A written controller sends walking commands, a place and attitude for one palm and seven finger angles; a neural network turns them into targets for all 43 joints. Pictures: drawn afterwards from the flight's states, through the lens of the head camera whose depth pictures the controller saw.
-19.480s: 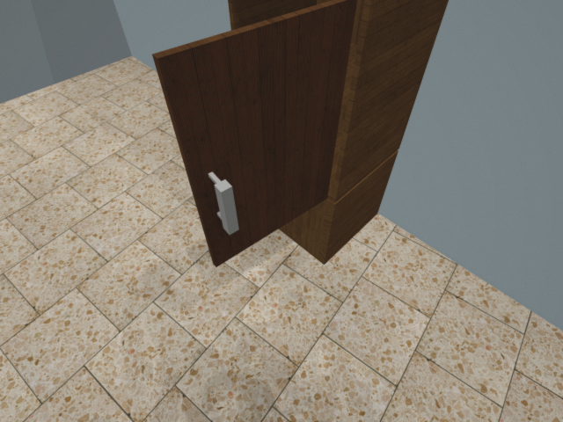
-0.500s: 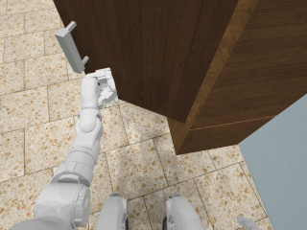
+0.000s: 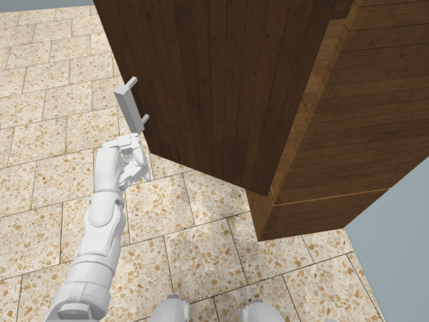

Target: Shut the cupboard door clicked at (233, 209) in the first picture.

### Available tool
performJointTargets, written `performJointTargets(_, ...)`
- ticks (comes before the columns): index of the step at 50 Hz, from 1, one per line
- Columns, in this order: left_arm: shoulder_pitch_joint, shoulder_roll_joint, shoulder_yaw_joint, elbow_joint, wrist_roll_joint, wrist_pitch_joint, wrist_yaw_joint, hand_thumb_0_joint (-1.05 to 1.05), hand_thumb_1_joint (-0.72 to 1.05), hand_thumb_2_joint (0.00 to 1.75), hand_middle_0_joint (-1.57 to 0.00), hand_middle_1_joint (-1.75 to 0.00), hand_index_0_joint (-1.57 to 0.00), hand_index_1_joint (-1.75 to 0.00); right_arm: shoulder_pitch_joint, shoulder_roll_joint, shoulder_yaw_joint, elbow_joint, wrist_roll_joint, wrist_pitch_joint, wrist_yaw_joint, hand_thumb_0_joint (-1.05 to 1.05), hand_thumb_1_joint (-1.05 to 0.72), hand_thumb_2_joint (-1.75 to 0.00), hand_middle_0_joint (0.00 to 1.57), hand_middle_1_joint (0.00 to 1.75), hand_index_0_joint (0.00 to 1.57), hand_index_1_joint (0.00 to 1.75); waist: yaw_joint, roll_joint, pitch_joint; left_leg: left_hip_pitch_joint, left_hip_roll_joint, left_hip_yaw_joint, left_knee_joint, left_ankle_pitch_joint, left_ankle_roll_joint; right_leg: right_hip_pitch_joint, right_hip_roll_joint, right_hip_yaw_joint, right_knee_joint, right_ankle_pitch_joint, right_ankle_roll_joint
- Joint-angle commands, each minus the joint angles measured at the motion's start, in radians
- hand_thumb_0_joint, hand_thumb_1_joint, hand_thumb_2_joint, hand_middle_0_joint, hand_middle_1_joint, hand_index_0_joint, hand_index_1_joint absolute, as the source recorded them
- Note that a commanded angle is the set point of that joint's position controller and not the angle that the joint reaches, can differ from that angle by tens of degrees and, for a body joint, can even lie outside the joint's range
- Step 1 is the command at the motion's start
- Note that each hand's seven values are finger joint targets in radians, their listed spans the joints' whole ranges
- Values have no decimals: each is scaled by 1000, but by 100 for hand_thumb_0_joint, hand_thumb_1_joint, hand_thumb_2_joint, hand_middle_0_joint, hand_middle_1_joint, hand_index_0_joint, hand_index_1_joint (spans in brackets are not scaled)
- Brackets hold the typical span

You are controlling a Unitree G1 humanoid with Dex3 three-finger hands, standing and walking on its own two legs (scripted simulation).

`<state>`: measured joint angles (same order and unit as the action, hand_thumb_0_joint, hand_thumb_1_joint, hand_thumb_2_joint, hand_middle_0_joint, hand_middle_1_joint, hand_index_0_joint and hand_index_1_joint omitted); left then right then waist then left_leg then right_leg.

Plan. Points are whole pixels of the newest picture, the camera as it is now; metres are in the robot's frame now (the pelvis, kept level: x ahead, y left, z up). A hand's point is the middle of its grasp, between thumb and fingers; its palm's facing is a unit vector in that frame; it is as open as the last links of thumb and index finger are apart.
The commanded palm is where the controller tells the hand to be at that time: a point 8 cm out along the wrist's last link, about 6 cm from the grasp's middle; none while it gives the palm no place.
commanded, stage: draw the hand back to the body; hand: left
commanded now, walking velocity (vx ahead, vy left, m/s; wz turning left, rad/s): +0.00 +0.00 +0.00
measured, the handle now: (135, 106) +0.61 +0.20 -0.01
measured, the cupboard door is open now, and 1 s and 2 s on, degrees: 58 58 58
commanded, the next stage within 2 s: step back with the hand held close in 1.24 s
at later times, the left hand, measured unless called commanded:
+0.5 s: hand (49, 194) +0.28 +0.22 +0.16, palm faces +0.24 -0.93 -0.27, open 3.6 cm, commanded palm +0.23 +0.26 +0.18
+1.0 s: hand out of the picture +0.21 +0.29 +0.24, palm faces +0.51 -0.74 -0.43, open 7.0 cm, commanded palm +0.17 +0.31 +0.25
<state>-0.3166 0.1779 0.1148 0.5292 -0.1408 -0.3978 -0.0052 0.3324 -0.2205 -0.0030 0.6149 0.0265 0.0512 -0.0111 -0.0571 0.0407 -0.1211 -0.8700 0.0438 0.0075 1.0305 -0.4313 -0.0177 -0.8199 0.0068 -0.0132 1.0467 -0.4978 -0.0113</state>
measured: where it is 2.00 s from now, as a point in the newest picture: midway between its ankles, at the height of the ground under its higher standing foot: outside the picture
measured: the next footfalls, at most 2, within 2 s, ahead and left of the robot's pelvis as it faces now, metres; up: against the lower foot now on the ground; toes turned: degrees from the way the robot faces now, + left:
none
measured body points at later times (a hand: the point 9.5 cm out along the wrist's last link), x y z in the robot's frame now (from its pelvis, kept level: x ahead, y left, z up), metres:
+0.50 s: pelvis +0.03 +0.01 +0.07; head +0.02 +0.00 +0.52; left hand +0.26 +0.27 +0.18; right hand +0.25 -0.19 -0.01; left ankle +0.04 +0.13 -0.67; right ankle +0.00 -0.11 -0.67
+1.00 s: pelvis +0.04 +0.01 +0.07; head +0.02 -0.02 +0.52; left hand +0.18 +0.33 +0.26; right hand +0.23 -0.20 -0.02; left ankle +0.04 +0.13 -0.67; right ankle +0.01 -0.11 -0.67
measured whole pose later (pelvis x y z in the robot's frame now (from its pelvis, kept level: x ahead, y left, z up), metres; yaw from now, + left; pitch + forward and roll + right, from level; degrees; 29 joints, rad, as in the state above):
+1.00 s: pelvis +0.04 +0.01 +0.07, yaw +2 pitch -4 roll +0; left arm 0.46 0.37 0.37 -0.39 -0.08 -0.02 0.11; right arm 0.19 -0.24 0.02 0.63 0.02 -0.07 -0.08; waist 0.08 0.08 0.00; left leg -0.13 0.01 0.01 0.43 -0.24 0.00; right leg -0.07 -0.02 -0.03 0.42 -0.29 0.01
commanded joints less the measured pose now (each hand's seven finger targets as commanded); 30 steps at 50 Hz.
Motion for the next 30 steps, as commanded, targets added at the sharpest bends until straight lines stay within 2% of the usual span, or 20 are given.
performJointTargets(1,-200,137,10,-289,-20,-42,-36,0,90,90,-130,-150,-130,-150,-49,-148,-48,-137,17,-65,-23,0,-90,-90,20,30,20,30,3,-28,-291,310,-38,5,-177,140,49,215,14,-12,-238,257,4)
performJointTargets(2,-163,124,-3,-309,-26,-31,-46,0,90,90,-130,-150,-130,-150,-64,-142,-43,-145,20,-69,-22,0,-90,-90,20,30,20,30,9,-22,-277,325,-39,6,-195,145,47,230,10,-16,-248,264,5)
performJointTargets(3,-130,127,1,-340,-36,-20,-54,0,90,90,-130,-150,-130,-150,-75,-141,-41,-153,24,-73,-22,0,-90,-90,20,30,20,30,17,-27,-270,345,-38,5,-211,155,47,248,12,-21,-256,272,3)
performJointTargets(4,-93,131,0,-372,-45,-8,-64,0,90,90,-127,-147,-127,-147,-91,-141,-37,-167,25,-77,-22,0,-90,-90,20,30,20,30,30,1,-261,359,-40,5,-227,162,46,267,11,-22,-263,281,0)
performJointTargets(5,-61,147,15,-401,-54,6,-70,0,90,90,-124,-144,-124,-144,-102,-140,-34,-174,28,-80,-23,0,-90,-90,20,30,20,30,35,2,-252,374,-39,4,-238,178,46,284,13,-24,-270,299,-1)
performJointTargets(7,-1,158,28,-454,-68,29,-82,0,90,90,-119,-138,-119,-138,-121,-138,-28,-190,33,-86,-25,0,-90,-90,20,30,20,30,46,-4,-229,394,-39,1,-265,192,46,316,13,-30,-282,314,-1)
performJointTargets(8,3,153,18,-500,-73,38,-88,0,90,90,-116,-135,-116,-135,-130,-135,-26,-197,35,-91,-25,0,-90,-90,20,30,20,30,40,-10,-219,413,-38,-1,-274,205,47,329,14,-33,-289,330,-1)
performJointTargets(9,36,239,-25,-561,38,102,-26,0,90,90,-113,-132,-113,-132,-175,-117,-34,-216,37,-57,-51,0,-90,-90,20,30,20,30,63,-21,-275,489,-44,5,-328,223,49,392,-10,22,-360,332,-3)
performJointTargets(10,71,208,-30,-624,40,147,7,0,90,90,-111,-129,-111,-129,-184,-108,-26,-237,36,-47,-66,0,-90,-90,20,30,20,30,48,-26,-238,508,-44,11,-351,233,54,414,-13,12,-390,338,0)
performJointTargets(11,107,225,-22,-650,50,183,29,0,90,90,-108,-126,-108,-126,-195,-109,-20,-235,35,-43,-78,0,-90,-90,20,30,20,30,54,3,-207,529,-44,12,-370,243,55,434,-14,13,-416,350,0)
performJointTargets(12,142,219,-24,-661,55,212,47,0,90,90,-105,-123,-105,-123,-208,-102,-10,-232,35,-38,-86,0,-90,-90,20,30,20,30,51,-7,-156,540,-41,9,-393,243,55,438,-14,1,-433,349,1)
performJointTargets(14,154,225,-18,-696,62,255,70,0,90,90,-100,-117,-100,-117,-230,-101,-1,-227,33,-36,-100,0,-90,-90,20,30,20,30,49,-29,-103,583,-40,4,-437,248,57,462,-10,-9,-475,352,3)
performJointTargets(16,176,243,-2,-743,67,284,83,0,90,90,-94,-111,-94,-111,-241,-101,6,-220,28,-41,-110,0,-90,-90,20,30,20,30,56,-23,-93,635,-41,2,-476,273,58,510,-10,-12,-517,367,1)
performJointTargets(20,260,230,13,-805,69,328,94,0,90,90,-83,-99,-83,-99,-265,-91,25,-210,21,-58,-107,0,-90,-90,20,30,20,30,66,4,-43,720,-36,-6,-553,314,51,572,-8,-27,-577,391,0)
performJointTargets(21,282,242,25,-820,71,338,95,0,90,90,-81,-96,-81,-96,-265,-95,25,-203,19,-63,-106,0,-90,-90,20,30,20,30,70,-6,-38,734,-38,-5,-567,329,52,592,-7,-28,-597,401,0)
performJointTargets(23,313,234,31,-873,72,347,98,0,90,90,-75,-90,-75,-90,-275,-89,33,-202,13,-75,-99,0,-90,-90,20,30,20,30,73,27,-26,770,-35,-8,-595,353,47,618,-8,-32,-615,417,-1)
performJointTargets(25,375,254,69,-910,72,358,102,0,90,90,-69,-84,-69,-84,-279,-90,33,-197,6,-85,-93,0,-90,-90,20,30,20,30,82,8,-30,788,-33,-6,-613,389,47,653,-8,-35,-630,451,0)
performJointTargets(28,443,275,112,-964,70,363,103,0,90,90,-61,-75,-61,-75,-291,-88,35,-191,2,-97,-84,0,-90,-90,20,30,20,30,90,24,10,792,-32,-5,-638,397,42,673,-10,-34,-658,451,1)
performJointTargets(30,460,303,156,-1016,73,361,109,0,90,90,-56,-69,-56,-69,-293,-89,32,-188,-2,-107,-81,0,-90,-90,20,30,20,30,95,21,-7,805,-32,-5,-643,423,42,697,-9,-36,-660,470,1)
